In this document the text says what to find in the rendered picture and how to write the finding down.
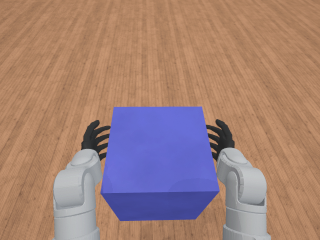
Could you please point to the right robot forearm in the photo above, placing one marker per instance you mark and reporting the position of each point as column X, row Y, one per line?
column 245, row 197

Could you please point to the robot left hand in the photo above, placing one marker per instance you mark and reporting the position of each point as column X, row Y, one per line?
column 91, row 142

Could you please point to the left robot forearm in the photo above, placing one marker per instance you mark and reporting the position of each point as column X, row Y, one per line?
column 74, row 198

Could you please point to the carton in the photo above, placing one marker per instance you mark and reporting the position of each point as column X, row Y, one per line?
column 159, row 164

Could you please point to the robot right hand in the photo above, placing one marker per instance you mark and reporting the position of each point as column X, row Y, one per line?
column 225, row 139

